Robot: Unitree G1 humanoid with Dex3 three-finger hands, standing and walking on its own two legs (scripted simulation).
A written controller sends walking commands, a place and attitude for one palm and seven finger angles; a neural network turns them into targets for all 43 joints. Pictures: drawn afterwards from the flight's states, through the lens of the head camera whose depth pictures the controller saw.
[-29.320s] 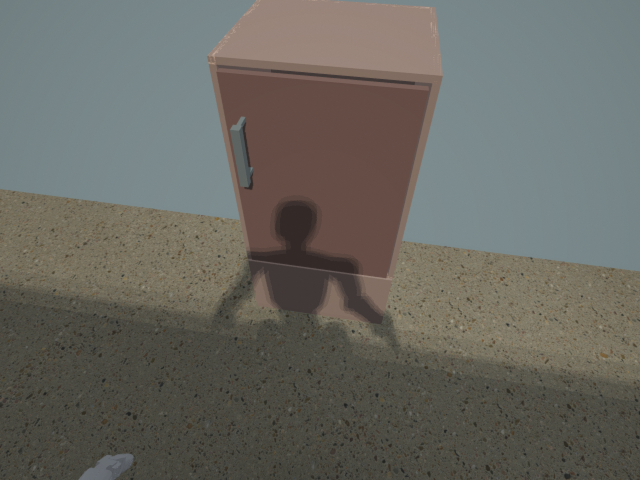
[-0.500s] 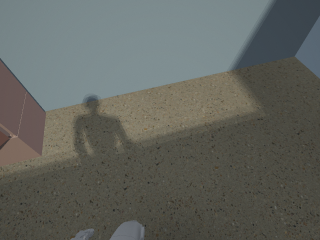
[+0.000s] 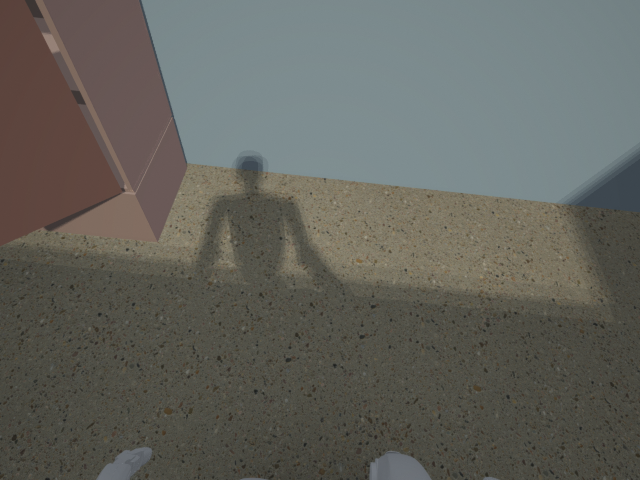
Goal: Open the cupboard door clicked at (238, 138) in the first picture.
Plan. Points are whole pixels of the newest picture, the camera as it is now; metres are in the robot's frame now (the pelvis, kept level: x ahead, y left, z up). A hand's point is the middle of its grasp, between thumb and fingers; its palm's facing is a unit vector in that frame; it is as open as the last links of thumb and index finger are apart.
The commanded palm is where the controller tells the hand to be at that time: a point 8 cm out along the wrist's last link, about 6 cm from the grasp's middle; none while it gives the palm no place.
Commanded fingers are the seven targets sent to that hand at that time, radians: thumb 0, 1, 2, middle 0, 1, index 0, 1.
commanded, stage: turn to face it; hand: left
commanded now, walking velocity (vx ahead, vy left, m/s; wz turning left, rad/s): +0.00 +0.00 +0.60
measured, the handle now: out of the picture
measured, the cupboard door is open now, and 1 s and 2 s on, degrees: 44 44 44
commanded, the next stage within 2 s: take the last steps up to it in 1.18 s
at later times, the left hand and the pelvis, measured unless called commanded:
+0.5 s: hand out of the picture +0.02 +0.14 -0.16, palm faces +0.32 -0.91 -0.25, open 7.4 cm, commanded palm none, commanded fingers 0.00 0.90 0.90 -0.20 -0.30 -0.20 -0.30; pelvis +0.01 -0.06 +0.00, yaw +20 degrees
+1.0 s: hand out of the picture -0.04 +0.20 -0.16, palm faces +0.57 -0.79 -0.24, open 7.4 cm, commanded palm none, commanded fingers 0.00 0.90 0.90 -0.20 -0.30 -0.20 -0.30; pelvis +0.00 -0.02 +0.00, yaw +34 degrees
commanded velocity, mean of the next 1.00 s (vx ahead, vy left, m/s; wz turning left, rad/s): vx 0.00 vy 0.00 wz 0.51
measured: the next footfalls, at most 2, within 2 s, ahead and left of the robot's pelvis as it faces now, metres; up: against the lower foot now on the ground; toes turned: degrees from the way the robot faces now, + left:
right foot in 0.24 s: +0.04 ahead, -0.16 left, +0.00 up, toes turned +8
left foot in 0.66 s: +0.00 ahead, +0.09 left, +0.00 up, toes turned +32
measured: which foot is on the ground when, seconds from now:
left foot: down 0.00-0.22, up 0.24-0.64, down 0.66-1.00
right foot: up 0.00-0.22, down 0.24-0.66, up 0.68-1.00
